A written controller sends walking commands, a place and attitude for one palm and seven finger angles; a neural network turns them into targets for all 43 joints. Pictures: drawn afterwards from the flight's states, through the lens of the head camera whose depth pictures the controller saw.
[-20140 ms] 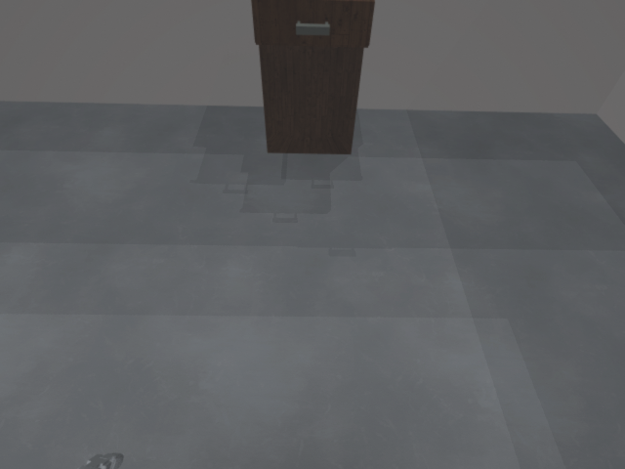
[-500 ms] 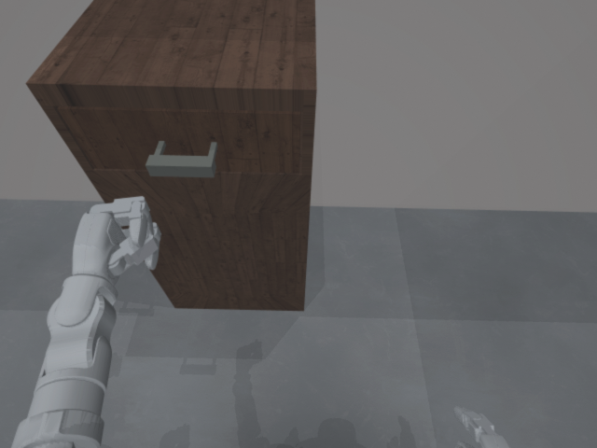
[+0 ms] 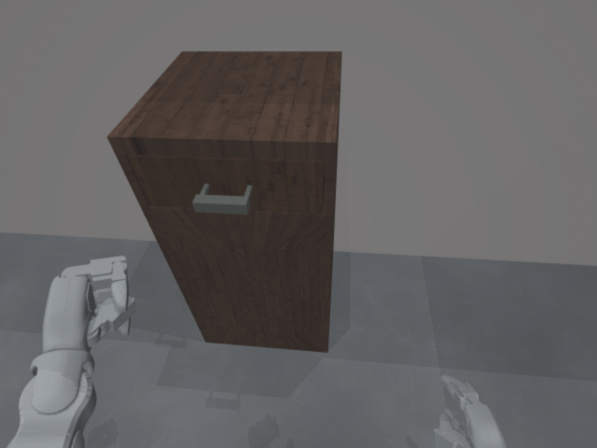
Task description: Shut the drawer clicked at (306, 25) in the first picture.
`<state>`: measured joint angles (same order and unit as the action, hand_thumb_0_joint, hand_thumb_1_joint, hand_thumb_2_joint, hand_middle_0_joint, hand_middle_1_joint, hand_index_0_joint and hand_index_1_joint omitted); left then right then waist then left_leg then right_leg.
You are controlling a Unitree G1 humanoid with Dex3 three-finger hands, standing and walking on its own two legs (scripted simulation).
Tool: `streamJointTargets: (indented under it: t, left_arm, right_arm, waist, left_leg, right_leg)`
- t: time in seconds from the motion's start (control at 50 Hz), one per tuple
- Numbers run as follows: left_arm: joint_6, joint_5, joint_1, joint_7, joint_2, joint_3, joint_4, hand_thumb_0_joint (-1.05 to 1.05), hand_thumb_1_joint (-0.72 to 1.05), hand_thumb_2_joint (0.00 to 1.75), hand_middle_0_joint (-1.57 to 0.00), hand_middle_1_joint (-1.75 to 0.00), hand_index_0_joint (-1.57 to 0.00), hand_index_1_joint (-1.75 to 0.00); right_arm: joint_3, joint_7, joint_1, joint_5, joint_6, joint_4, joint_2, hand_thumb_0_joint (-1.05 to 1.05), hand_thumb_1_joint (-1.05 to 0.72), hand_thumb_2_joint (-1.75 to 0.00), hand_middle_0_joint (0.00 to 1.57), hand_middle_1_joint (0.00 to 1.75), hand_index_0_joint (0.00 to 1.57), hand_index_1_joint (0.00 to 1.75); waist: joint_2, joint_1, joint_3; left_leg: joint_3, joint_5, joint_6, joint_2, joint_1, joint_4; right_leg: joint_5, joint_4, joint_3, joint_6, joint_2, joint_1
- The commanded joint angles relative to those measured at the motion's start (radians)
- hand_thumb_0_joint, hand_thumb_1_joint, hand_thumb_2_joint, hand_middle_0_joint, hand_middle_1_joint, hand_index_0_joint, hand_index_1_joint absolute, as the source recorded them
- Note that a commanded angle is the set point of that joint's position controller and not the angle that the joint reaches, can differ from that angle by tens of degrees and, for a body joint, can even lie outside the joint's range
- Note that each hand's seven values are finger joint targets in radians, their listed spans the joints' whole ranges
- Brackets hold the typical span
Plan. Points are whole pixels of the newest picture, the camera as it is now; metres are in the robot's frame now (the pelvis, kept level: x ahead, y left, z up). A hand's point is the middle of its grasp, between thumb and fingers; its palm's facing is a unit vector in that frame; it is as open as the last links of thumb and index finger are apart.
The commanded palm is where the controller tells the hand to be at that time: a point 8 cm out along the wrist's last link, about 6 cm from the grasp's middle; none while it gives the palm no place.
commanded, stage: draw the hand back to the body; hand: left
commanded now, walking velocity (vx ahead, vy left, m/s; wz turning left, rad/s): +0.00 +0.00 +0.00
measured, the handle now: (224, 196) +0.58 +0.22 -0.01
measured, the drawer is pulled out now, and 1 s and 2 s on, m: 0.00 0.00 0.00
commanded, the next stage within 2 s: step back with the hand held close in 0.46 s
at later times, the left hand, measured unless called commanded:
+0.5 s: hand (69, 354) +0.16 +0.24 +0.16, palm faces +0.42 -0.82 -0.39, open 3.2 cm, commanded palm +0.12 +0.28 +0.17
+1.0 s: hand (52, 366) +0.15 +0.25 +0.15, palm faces +0.30 -0.81 -0.50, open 3.2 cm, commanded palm +0.09 +0.29 +0.17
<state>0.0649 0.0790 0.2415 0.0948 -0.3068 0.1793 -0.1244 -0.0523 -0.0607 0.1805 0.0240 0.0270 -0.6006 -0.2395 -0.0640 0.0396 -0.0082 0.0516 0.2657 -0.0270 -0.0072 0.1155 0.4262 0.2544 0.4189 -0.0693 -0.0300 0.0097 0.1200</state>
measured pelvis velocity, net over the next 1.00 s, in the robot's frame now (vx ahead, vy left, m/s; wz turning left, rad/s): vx -0.04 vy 0.02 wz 0.00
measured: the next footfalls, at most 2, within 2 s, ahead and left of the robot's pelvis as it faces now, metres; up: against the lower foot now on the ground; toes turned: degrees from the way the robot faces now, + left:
right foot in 1.74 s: -0.26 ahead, -0.04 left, +0.00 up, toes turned +7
left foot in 2.00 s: -0.10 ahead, +0.09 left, +0.00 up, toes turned -1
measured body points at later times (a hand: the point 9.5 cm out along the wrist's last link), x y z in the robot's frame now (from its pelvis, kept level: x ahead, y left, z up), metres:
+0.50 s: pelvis -0.01 -0.01 +0.00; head -0.04 -0.04 +0.45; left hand +0.13 +0.28 +0.18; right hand +0.19 -0.22 -0.09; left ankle -0.02 +0.10 -0.74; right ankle -0.01 -0.10 -0.74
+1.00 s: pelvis -0.04 +0.02 +0.00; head -0.01 +0.01 +0.45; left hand +0.13 +0.29 +0.18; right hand +0.13 -0.24 -0.09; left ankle -0.02 +0.10 -0.74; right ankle -0.01 -0.10 -0.74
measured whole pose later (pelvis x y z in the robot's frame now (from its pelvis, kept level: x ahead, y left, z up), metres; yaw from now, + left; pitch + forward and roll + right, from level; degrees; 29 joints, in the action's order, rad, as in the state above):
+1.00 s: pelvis -0.04 +0.02 +0.00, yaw +0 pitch +1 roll -1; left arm 0.19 0.05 0.65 0.12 -0.40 0.35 -0.54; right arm 0.03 -0.07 0.20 0.01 0.00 -0.56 -0.24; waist -0.02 0.00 -0.04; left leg 0.06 0.23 -0.05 -0.02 0.26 0.48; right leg 0.20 0.46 -0.06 -0.01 -0.01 0.27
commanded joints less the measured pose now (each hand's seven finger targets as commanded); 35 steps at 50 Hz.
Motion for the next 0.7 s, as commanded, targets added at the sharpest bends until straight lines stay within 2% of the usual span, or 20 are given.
streamJointTargets:
  t: [0.0,0.02,0.04,0.12,0.16,0.22,0.24,0.26,0.36,0.38,0.42,0.46,0.52,0.56,0.58,0.6,0.62,0.64,0.68]
  left_arm:
    - [0.063,0.000,-0.071,0.012,-0.177,0.122,-0.311,0.00,0.90,0.90,-1.40,-1.60,-1.40,-1.60]
    - [0.067,-0.001,-0.055,0.014,-0.180,0.129,-0.343,0.00,0.90,0.90,-1.40,-1.60,-1.40,-1.60]
    - [0.068,-0.001,-0.021,0.015,-0.198,0.150,-0.351,0.00,0.90,0.90,-1.40,-1.60,-1.40,-1.60]
    - [0.082,0.001,0.095,0.018,-0.191,0.173,-0.462,0.00,0.90,0.90,-1.40,-1.60,-1.40,-1.60]
    - [0.084,0.003,0.144,0.019,-0.192,0.182,-0.491,0.00,0.90,0.90,-1.40,-1.60,-1.40,-1.60]
    - [0.093,0.002,0.213,0.024,-0.201,0.210,-0.539,0.00,0.90,0.90,-1.40,-1.60,-1.40,-1.60]
    - [0.092,0.002,0.239,0.023,-0.204,0.218,-0.534,0.00,0.90,0.90,-1.40,-1.60,-1.40,-1.60]
    - [0.096,0.003,0.247,0.022,-0.196,0.213,-0.557,0.00,0.90,0.90,-1.40,-1.60,-1.40,-1.60]
    - [0.101,-0.004,0.207,0.025,-0.166,0.186,-0.499,0.00,0.90,0.90,-1.40,-1.60,-1.40,-1.60]
    - [0.106,-0.006,0.201,0.027,-0.173,0.191,-0.510,0.00,0.90,0.90,-1.40,-1.60,-1.40,-1.60]
    - [0.112,-0.008,0.198,0.031,-0.181,0.199,-0.524,0.00,0.90,0.90,-1.40,-1.60,-1.40,-1.60]
    - [0.113,-0.006,0.199,0.032,-0.183,0.202,-0.523,0.00,0.90,0.90,-1.40,-1.60,-1.40,-1.60]
    - [0.118,-0.005,0.201,0.036,-0.192,0.211,-0.528,0.00,0.90,0.90,-1.40,-1.60,-1.40,-1.60]
    - [0.119,-0.005,0.203,0.034,-0.181,0.203,-0.526,0.00,0.90,0.90,-1.40,-1.60,-1.40,-1.60]
    - [0.166,-0.008,0.073,0.041,-0.337,0.370,-0.620,0.00,0.90,0.90,-1.40,-1.60,-1.40,-1.60]
    - [0.172,-0.012,0.174,0.033,-0.259,0.319,-0.511,0.00,0.90,0.90,-1.40,-1.60,-1.40,-1.60]
    - [0.170,-0.018,0.245,0.026,-0.202,0.272,-0.482,0.00,0.90,0.90,-1.40,-1.60,-1.40,-1.60]
    - [0.179,-0.019,0.253,0.023,-0.200,0.269,-0.508,0.00,0.90,0.90,-1.40,-1.60,-1.40,-1.60]
    - [0.181,-0.022,0.317,0.022,-0.177,0.245,-0.508,0.00,0.90,0.90,-1.40,-1.60,-1.40,-1.60]
  right_arm:
    - [0.051,0.001,-0.128,-0.006,0.060,0.158,-0.102,0.00,-0.90,-0.90,0.20,0.30,0.20,0.30]
    - [0.053,0.002,-0.127,-0.008,0.065,0.160,-0.101,0.00,-0.90,-0.90,0.20,0.30,0.20,0.30]
    - [0.054,0.002,-0.131,-0.011,0.070,0.158,-0.104,0.00,-0.90,-0.90,0.20,0.30,0.20,0.30]
    - [0.059,0.006,-0.126,-0.014,0.084,0.163,-0.094,0.00,-0.90,-0.90,0.20,0.30,0.20,0.30]
    - [0.060,0.005,-0.125,-0.013,0.093,0.164,-0.093,0.00,-0.90,-0.90,0.20,0.30,0.20,0.30]
    - [0.064,0.003,-0.122,-0.011,0.106,0.165,-0.088,0.00,-0.90,-0.90,0.20,0.30,0.20,0.30]
    - [0.066,0.000,-0.126,-0.010,0.109,0.163,-0.091,0.00,-0.90,-0.90,0.20,0.30,0.20,0.30]
    - [0.066,0.000,-0.124,-0.008,0.112,0.167,-0.088,0.00,-0.90,-0.90,0.20,0.30,0.20,0.30]
    - [0.071,-0.007,-0.113,-0.009,0.122,0.149,-0.093,0.00,-0.90,-0.90,0.20,0.30,0.20,0.30]
    - [0.071,-0.009,-0.112,-0.009,0.124,0.149,-0.093,0.00,-0.90,-0.90,0.20,0.30,0.20,0.30]
    - [0.071,-0.010,-0.113,-0.011,0.132,0.151,-0.091,0.00,-0.90,-0.90,0.20,0.30,0.20,0.30]
    - [0.067,-0.012,-0.117,-0.012,0.138,0.151,-0.087,0.00,-0.90,-0.90,0.20,0.30,0.20,0.30]
    - [0.066,-0.012,-0.121,-0.013,0.147,0.149,-0.083,0.00,-0.90,-0.90,0.20,0.30,0.20,0.30]
    - [0.063,-0.012,-0.123,-0.013,0.150,0.149,-0.080,0.00,-0.90,-0.90,0.20,0.30,0.20,0.30]
    - [0.074,-0.004,-0.098,-0.013,0.125,0.178,-0.109,0.00,-0.90,-0.90,0.20,0.30,0.20,0.30]
    - [0.076,-0.002,-0.087,-0.016,0.110,0.151,-0.090,0.00,-0.90,-0.90,0.20,0.30,0.20,0.30]
    - [0.079,0.003,-0.080,-0.017,0.096,0.156,-0.089,0.00,-0.90,-0.90,0.20,0.30,0.20,0.30]
    - [0.083,0.005,-0.092,-0.020,0.089,0.168,-0.092,0.00,-0.90,-0.90,0.20,0.30,0.20,0.30]
    - [0.091,0.007,-0.083,-0.021,0.072,0.171,-0.103,0.00,-0.90,-0.90,0.20,0.30,0.20,0.30]
  waist:
    - [0.019,-0.003,0.095]
    - [0.008,-0.001,0.102]
    - [0.015,0.005,0.081]
    - [0.005,0.011,0.104]
    - [0.011,0.011,0.074]
    - [0.011,0.017,0.065]
    - [0.025,0.020,0.038]
    - [0.012,0.017,0.034]
    - [0.046,0.001,-0.017]
    - [0.023,0.004,0.003]
    - [0.031,0.010,0.024]
    - [0.014,0.014,0.021]
    - [0.040,0.018,0.021]
    - [-0.006,0.018,0.005]
    - [0.045,-0.018,-0.077]
    - [0.088,-0.025,-0.064]
    - [0.099,-0.031,-0.041]
    - [0.061,-0.029,-0.025]
    - [0.024,-0.033,0.036]
  left_leg:
    - [-0.048,-0.257,-0.006,0.024,-0.039,-0.063]
    - [-0.048,-0.255,-0.007,0.022,-0.046,-0.063]
    - [-0.048,-0.249,-0.008,0.021,-0.040,-0.065]
    - [-0.045,-0.281,-0.009,0.021,-0.050,-0.055]
    - [-0.047,-0.264,-0.008,0.023,-0.046,-0.055]
    - [-0.046,-0.255,-0.006,0.025,-0.040,-0.049]
    - [-0.051,-0.240,-0.005,0.027,-0.032,-0.050]
    - [-0.051,-0.224,-0.004,0.029,-0.030,-0.053]
    - [-0.052,-0.146,-0.011,0.028,-0.021,-0.056]
    - [-0.051,-0.143,-0.011,0.027,-0.027,-0.056]
    - [-0.054,-0.148,-0.012,0.026,-0.028,-0.055]
    - [-0.055,-0.131,-0.011,0.024,-0.024,-0.057]
    - [-0.057,-0.135,-0.010,0.024,-0.014,-0.054]
    - [-0.057,-0.125,-0.007,0.023,-0.011,-0.058]
    - [-0.082,-0.055,-0.027,0.042,0.086,-0.035]
    - [-0.088,-0.059,-0.027,0.038,0.068,-0.003]
    - [-0.081,-0.089,-0.024,0.042,0.055,0.012]
    - [-0.080,-0.122,-0.023,0.042,0.058,0.005]
    - [-0.081,-0.175,-0.022,0.057,0.063,-0.011]
  right_leg:
    - [-0.246,-0.076,0.054,0.002,-0.019,-0.051]
    - [-0.244,-0.079,0.056,0.002,-0.020,-0.055]
    - [-0.236,-0.090,0.057,0.001,-0.017,-0.050]
    - [-0.268,-0.082,0.056,0.004,-0.023,-0.070]
    - [-0.251,-0.092,0.059,0.004,-0.021,-0.053]
    - [-0.241,-0.090,0.058,0.005,-0.020,-0.043]
    - [-0.223,-0.101,0.059,0.003,-0.015,-0.029]
    - [-0.205,-0.098,0.060,0.005,-0.017,-0.026]
    - [-0.118,-0.116,0.063,0.008,-0.021,0.025]
    - [-0.112,-0.113,0.063,0.007,-0.023,0.019]
    - [-0.118,-0.104,0.062,0.006,-0.025,0.005]
    - [-0.099,-0.110,0.067,0.005,-0.026,0.004]
    - [-0.101,-0.110,0.068,0.005,-0.027,-0.006]
    - [-0.089,-0.116,0.070,0.003,-0.027,-0.001]
    - [-0.096,-0.178,0.191,0.007,-0.084,0.085]
    - [-0.089,-0.193,0.198,0.000,-0.111,0.098]
    - [-0.112,-0.185,0.189,0.000,-0.122,0.102]
    - [-0.165,-0.167,0.172,0.000,-0.120,0.093]
    - [-0.221,-0.116,0.141,0.009,-0.112,0.052]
